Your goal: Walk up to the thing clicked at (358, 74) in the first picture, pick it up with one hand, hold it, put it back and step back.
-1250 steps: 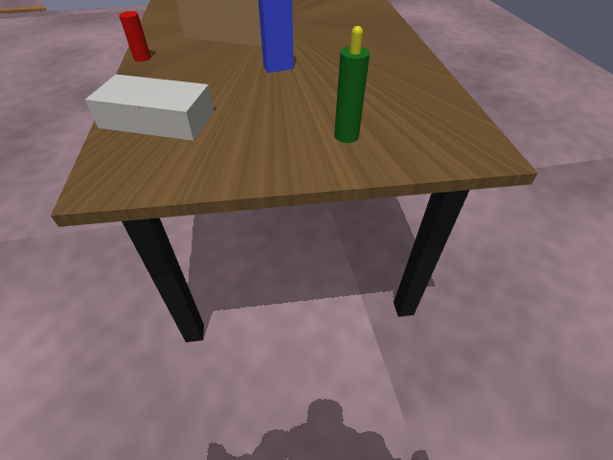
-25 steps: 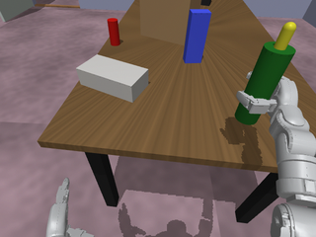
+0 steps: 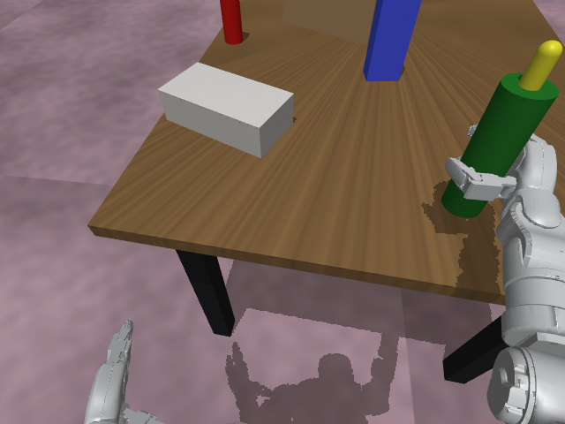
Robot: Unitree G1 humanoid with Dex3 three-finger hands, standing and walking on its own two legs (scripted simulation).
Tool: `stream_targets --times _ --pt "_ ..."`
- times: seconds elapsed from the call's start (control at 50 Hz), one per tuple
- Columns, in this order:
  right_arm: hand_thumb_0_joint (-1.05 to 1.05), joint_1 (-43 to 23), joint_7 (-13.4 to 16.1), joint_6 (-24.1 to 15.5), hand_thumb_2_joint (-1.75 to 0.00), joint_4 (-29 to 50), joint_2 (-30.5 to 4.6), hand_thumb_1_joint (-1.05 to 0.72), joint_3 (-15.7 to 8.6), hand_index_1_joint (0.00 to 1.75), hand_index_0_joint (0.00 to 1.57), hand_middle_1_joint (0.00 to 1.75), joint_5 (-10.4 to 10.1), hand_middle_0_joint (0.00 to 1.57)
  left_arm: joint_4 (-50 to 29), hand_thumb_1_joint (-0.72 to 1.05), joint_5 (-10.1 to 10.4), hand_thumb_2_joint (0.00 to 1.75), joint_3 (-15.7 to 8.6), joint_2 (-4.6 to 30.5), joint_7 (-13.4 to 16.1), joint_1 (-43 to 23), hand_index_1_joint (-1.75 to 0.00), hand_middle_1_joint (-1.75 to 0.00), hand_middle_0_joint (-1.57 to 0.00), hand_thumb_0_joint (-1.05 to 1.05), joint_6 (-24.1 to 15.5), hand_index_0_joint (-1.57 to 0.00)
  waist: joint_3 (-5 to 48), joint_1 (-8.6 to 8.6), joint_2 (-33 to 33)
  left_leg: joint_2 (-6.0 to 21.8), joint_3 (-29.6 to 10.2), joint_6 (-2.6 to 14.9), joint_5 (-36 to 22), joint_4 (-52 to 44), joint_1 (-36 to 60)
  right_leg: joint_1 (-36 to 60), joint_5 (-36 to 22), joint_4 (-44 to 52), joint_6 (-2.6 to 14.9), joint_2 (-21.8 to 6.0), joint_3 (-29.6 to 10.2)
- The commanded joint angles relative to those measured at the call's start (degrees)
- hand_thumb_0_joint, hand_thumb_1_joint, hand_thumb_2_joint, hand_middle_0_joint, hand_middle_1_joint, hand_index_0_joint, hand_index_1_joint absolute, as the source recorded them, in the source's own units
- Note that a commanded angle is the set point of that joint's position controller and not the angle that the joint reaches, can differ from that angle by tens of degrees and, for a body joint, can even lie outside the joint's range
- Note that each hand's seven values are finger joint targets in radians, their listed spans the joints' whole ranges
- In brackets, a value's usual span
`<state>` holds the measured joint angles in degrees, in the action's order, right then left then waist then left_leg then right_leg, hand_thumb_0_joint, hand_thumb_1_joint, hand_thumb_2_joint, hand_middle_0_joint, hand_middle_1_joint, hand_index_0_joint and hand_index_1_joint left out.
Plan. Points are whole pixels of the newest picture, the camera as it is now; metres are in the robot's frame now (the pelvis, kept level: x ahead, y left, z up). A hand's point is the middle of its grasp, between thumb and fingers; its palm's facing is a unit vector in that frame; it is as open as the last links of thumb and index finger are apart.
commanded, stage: crouch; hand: right
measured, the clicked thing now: (498, 139) +0.46 -0.21 +0.19
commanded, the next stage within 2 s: lower in 0.02 s
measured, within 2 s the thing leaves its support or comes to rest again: neither
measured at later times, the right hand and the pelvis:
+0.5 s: hand (466, 168) +0.48 -0.21 +0.11, palm faces +0.21 +0.98 -0.02, open 8.0 cm; pelvis -0.01 -0.01 +0.00, yaw +1 degrees
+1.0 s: hand (466, 173) +0.49 -0.21 +0.10, palm faces +0.21 +0.98 -0.03, open 8.2 cm; pelvis +0.00 -0.01 +0.00, yaw +0 degrees
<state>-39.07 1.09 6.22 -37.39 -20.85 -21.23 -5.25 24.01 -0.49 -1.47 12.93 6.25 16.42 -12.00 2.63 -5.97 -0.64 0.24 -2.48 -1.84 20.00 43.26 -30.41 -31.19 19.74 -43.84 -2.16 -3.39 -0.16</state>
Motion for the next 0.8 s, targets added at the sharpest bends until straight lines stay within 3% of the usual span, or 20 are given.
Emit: stream_targets --times 0.0,0.04,0.06,0.08,0.12,0.16,0.2,0.24,0.28,0.38,0.42,0.46,0.48,0.5,0.56,0.58,0.62,0.68,0.74,0.78 --pt "0.0 -46.18 0.31 -10.57 -1.34 22.47 -21.21 -0.41 -1.98 1.46 1.39 1.46 -1.52 1.36 -8.27 -0.53 -0.18 0.03 -4.1 8.18 0.86 -4.13 -0.04 -0.05 -0.06 0.0 -2.52 -0.06 29.36 -0.9 -9.54 -1.17 2.94 1.28 -17.09 -5.69 5.16 18.03 -14.12 4.03 2.24 2.26 0.96" --pt "0.0 -46.48 -0.39 -10.64 -1.33 18.34 -18.15 -0.4 0.18 1.45 1.38 1.45 -1.06 1.35 -8.73 -0.53 -0.17 0.03 -3.35 7.78 0.81 -3.87 -0.04 -0.04 -0.05 0.0 -2.4 -0.06 30.78 -2.0 -7.37 -1.4 3.14 1.09 -17.88 -5.7 4.06 19.2 -14.79 3.71 2.38 2.05 0.65" --pt "0.0 -49.3 -0.6 -11.24 -1.34 20.68 -19.47 -0.38 -0.28 1.45 1.38 1.45 -1.21 1.35 -8.5 -0.53 -0.01 0.03 -3.17 7.16 0.71 -2.96 -0.04 -0.04 -0.06 0.0 -2.22 -0.06 32.0 -1.99 -7.77 -1.1 2.86 1.11 -19.49 -5.74 4.59 19.35 -15.7 3.35 2.46 2.22 0.95" --pt "0.0 -47.03 -1.04 -10.71 -1.33 14.5 -18.21 -0.38 0.23 1.45 1.37 1.45 -1.33 1.34 -9.02 -0.53 -0.02 0.03 -5.52 10.01 1.07 -3.41 -0.04 -0.04 -0.06 0.0 -2.38 -0.06 30.23 -3.42 -5.04 -1.6 3.5 0.91 -18.71 -5.73 3.46 18.7 -15.11 3.48 2.52 1.9 0.44" --pt "0.0 -47.62 -1.8 -11.18 -1.32 11.99 -17.21 -0.38 1.14 1.43 1.36 1.43 -1.34 1.33 -9.78 -0.53 0.13 0.03 -4.23 9.01 0.63 -3.79 -0.04 -0.04 -0.06 0.0 -2.52 -0.06 30.08 -3.23 -5.81 -1.51 3.84 0.88 -18.41 -5.75 2.63 19.3 -16.03 3.46 2.27 1.84 0.24" --pt "0.0 -46.93 -2.32 -11.87 -1.29 6.47 -16.96 -0.36 0.74 1.4 1.33 1.4 -1.27 1.29 -6.23 -0.55 0.23 0.04 -3.13 7.42 0.07 -1.04 -0.05 -0.04 -0.06 0.0 -2.09 -0.05 26.04 -3.03 -4.85 -1.44 3.87 0.87 -17.17 -5.97 1.39 16.24 -14.31 3.81 2.38 2.04 0.34" --pt "0.0 -42.83 -3.06 -12.73 -1.28 -1.34 -18.02 -0.35 -0.64 1.39 1.32 1.39 -1.12 1.29 -5.91 -0.54 0.33 0.03 -5.0 9.04 -0.15 -1.77 -0.04 -0.04 -0.06 0.0 -2.14 -0.06 23.12 -3.4 -2.26 -1.24 3.41 0.59 -15.91 -6.05 0.51 11.92 -11.15 3.71 2.81 2.36 0.55" --pt "0.0 -45.46 -3.28 -14.77 -1.21 -1.01 -19.51 -0.27 -2.05 1.35 1.3 1.35 -0.78 1.27 -11.17 -0.54 0.16 0.02 -4.59 9.28 -0.73 -5.82 -0.04 -0.04 -0.06 0.0 -2.52 -0.06 25.99 -2.96 -1.66 -1.07 3.03 0.5 -14.83 -5.84 1.3 11.24 -9.59 3.68 2.91 2.61 0.76" --pt "0.0 -52.39 -2.68 -16.9 -1.05 4.95 -23.05 -0.2 -3.47 1.2 1.25 1.2 -0.48 1.23 -8.91 -0.48 -0.24 0.0 -4.15 8.64 -1.07 -1.44 -0.03 -0.05 -0.06 0.0 -1.94 -0.08 28.7 -2.46 -6.96 -1.23 3.21 1.05 -15.16 -5.12 1.55 13.35 -10.86 3.54 2.44 2.66 0.89" --pt "0.0 -56.7 -0.65 -19.57 -0.9 17.46 -29.12 -0.16 -5.98 1.09 1.18 1.09 -0.25 1.17 -12.51 -0.49 -0.57 0.0 -4.07 9.01 -1.41 -1.61 -0.04 -0.05 -0.06 0.0 -1.59 -0.07 41.21 0.16 -13.01 -1.9 3.79 1.64 -19.97 -2.91 5.53 21.31 -21.69 1.5 1.27 2.27 0.26" --pt "0.0 -50.61 0.14 -18.96 -0.96 13.34 -26.76 -0.25 -5.33 1.15 1.2 1.15 -0.27 1.19 -10.24 -0.53 -0.42 0.04 -2.38 7.25 -1.49 -1.63 -0.05 -0.05 -0.05 0.0 -1.1 -0.05 37.82 0.65 -12.18 -2.1 3.66 1.73 -18.57 -3.61 4.74 19.44 -22.3 1.38 1.21 2.09 -0.01" --pt "0.0 -51.2 0.96 -19.24 -1.07 11.45 -26.55 -0.34 -6.01 1.21 1.25 1.21 -0.18 1.24 -13.37 -0.54 -0.66 0.05 -4.57 10.34 -0.95 -6.87 -0.05 -0.04 -0.05 0.0 -1.41 -0.05 38.0 0.0 -10.01 -2.41 3.65 1.79 -18.03 -3.81 5.55 17.55 -20.69 1.88 1.14 1.8 -0.14" --pt "0.0 -53.24 1.29 -19.76 -1.09 12.82 -25.62 -0.36 -4.96 1.23 1.25 1.23 0.13 1.24 -12.98 -0.54 -0.79 0.05 -3.2 8.8 -1.02 -7.84 -0.05 -0.04 -0.05 0.0 -1.08 -0.05 38.02 -0.02 -11.72 -2.49 3.69 1.89 -17.44 -3.8 4.54 17.83 -21.23 2.02 1.0 1.55 -0.21" --pt "0.0 -53.42 1.34 -20.06 -1.11 11.3 -25.2 -0.41 -4.67 1.24 1.26 1.24 0.33 1.25 -10.64 -0.55 -0.87 0.05 -2.17 7.11 -1.05 -5.78 -0.05 -0.04 -0.05 0.0 -0.64 -0.05 37.11 -0.73 -12.71 -2.51 3.57 1.9 -17.16 -4.05 3.48 17.92 -20.88 1.77 1.0 1.48 -0.05" --pt "0.0 -45.29 0.33 -20.03 -1.21 -3.39 -18.35 -0.46 -1.37 1.32 1.3 1.32 0.79 1.28 -12.52 -0.54 -0.95 0.04 -3.67 9.7 -0.77 -7.16 -0.05 -0.04 -0.05 0.0 -0.62 -0.05 31.38 -3.25 -5.31 -3.1 4.04 1.5 -14.93 -5.17 2.07 14.15 -15.7 2.77 1.51 1.25 -0.3" --pt "0.0 -46.9 0.28 -21.17 -1.22 0.36 -22.06 -0.45 -3.05 1.34 1.31 1.34 1.25 1.29 -12.39 -0.55 -1.03 0.04 -3.39 9.73 -0.82 -6.59 -0.04 -0.04 -0.05 0.0 -0.34 -0.05 32.01 -2.38 -6.93 -2.94 3.94 1.56 -14.61 -4.92 2.29 13.7 -15.6 3.14 1.44 1.16 -0.34" --pt "0.0 -48.12 -0.58 -22.3 -1.23 -0.39 -22.73 -0.43 -3.0 1.34 1.3 1.34 1.52 1.28 -12.71 -0.54 -1.13 0.04 -3.0 9.15 -0.95 -2.5 -0.04 -0.04 -0.06 0.0 -0.02 -0.05 33.5 -3.63 -6.8 -2.69 3.54 1.3 -16.49 -5.01 2.57 14.52 -15.31 2.32 1.89 1.5 0.25" --pt "0.0 -47.7 -1.6 -23.32 -1.03 -1.49 -22.89 -0.27 -3.21 1.18 1.25 1.18 0.83 1.24 -12.04 -0.5 -0.89 0.01 -3.58 8.73 -1.33 -0.2 -0.04 -0.05 -0.06 0.0 0.0 -0.07 31.41 -4.62 -5.85 -2.28 3.08 0.93 -18.26 -5.0 2.91 12.21 -13.99 1.63 2.45 2.19 0.96" --pt "0.0 -55.09 -1.39 -24.77 -0.88 10.04 -27.73 -0.23 -5.37 1.08 1.2 1.08 0.29 1.2 -13.26 -0.49 -1.05 0.01 -4.39 9.56 -1.41 0.26 -0.04 -0.05 -0.06 0.0 -0.38 -0.07 37.96 -3.12 -12.19 -2.31 3.43 1.36 -19.02 -3.57 2.17 19.06 -18.05 1.05 1.75 1.92 0.66" --pt "0.0 -45.97 -1.86 -23.29 -0.8 2.66 -20.43 -0.19 -1.63 1.01 1.17 1.01 -0.21 1.17 -9.75 -0.51 -0.96 0.02 -3.32 7.41 -1.9 2.35 -0.04 -0.05 -0.06 0.0 -0.36 -0.07 32.23 -3.99 -11.01 -2.73 4.01 1.39 -19.22 -3.78 -0.31 17.78 -21.88 0.46 1.52 1.79 0.22"
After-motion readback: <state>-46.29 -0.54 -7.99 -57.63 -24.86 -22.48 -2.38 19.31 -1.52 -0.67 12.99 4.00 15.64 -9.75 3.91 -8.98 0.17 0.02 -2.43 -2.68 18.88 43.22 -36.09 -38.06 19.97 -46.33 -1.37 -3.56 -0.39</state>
